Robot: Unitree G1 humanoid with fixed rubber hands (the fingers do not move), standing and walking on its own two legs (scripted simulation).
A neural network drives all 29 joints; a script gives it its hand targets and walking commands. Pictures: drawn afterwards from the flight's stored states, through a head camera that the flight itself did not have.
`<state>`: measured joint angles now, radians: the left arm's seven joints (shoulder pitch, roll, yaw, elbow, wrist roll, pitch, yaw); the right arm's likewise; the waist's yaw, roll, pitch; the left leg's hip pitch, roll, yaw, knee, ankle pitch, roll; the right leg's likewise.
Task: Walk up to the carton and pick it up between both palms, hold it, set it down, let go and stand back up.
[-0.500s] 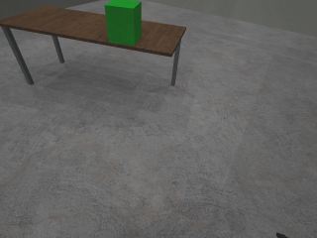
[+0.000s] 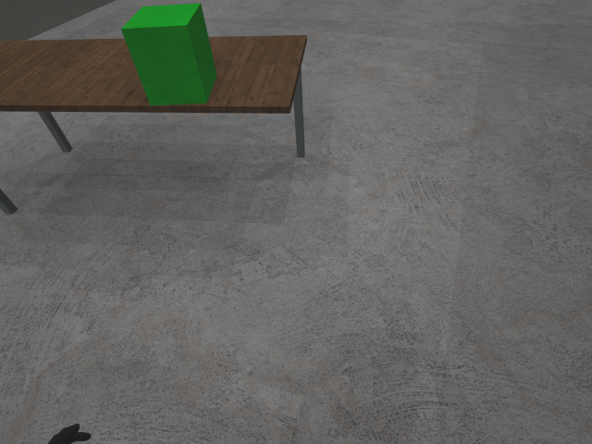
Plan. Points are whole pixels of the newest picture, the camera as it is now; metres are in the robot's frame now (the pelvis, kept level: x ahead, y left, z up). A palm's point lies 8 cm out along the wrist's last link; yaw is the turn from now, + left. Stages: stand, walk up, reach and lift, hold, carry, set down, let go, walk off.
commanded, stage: walk up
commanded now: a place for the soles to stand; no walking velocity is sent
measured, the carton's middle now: (175, 55) +1.32 +0.40 +0.00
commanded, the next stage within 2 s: none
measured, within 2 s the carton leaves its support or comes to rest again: neither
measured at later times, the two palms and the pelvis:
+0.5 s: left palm (20, 381) +0.28 +0.48 -0.12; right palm (412, 362) +0.27 -0.16 -0.08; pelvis +0.21 +0.15 +0.00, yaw +0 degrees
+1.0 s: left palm (20, 269) +0.47 +0.53 -0.05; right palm (360, 263) +0.48 -0.12 -0.11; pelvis +0.40 +0.19 +0.00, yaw -2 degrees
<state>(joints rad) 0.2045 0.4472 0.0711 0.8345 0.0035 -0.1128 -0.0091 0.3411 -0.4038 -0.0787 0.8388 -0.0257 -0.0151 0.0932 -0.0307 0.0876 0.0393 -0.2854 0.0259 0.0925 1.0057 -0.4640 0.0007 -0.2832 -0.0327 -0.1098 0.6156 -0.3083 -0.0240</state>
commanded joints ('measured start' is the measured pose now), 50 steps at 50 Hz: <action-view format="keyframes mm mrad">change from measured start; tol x32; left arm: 1 177 253 65 -42 -25 -12 38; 50 141 300 82 -72 -10 -34 47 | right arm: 1 -150 -244 -49 -142 9 -37 -3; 14 230 -365 -138 56 10 -27 -3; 19 -155 -343 -111 -76 30 -39 -30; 50 -116 -192 -40 -137 9 0 17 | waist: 1 56 -114 41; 10 -31 -282 12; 15 -149 337 -89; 40 167 -472 -108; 50 34 -223 73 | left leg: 1 -473 119 -170 133 88 -21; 11 203 96 7 -303 467 14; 17 212 379 -699 -887 -375 109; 34 66 290 -239 -824 -50 160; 39 -161 107 23 -262 300 78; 41 -534 -30 -48 77 -15 4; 50 -334 109 -131 5 140 -10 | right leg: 1 280 -343 296 -270 444 -234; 9 -218 -209 46 -313 130 -122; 16 -439 19 153 818 -176 -39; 36 -148 -63 52 38 21 -32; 39 338 -24 31 -140 1 -48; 41 530 -387 672 -317 -70 -197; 46 297 -373 372 -238 518 -248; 50 46 -280 165 -251 392 -211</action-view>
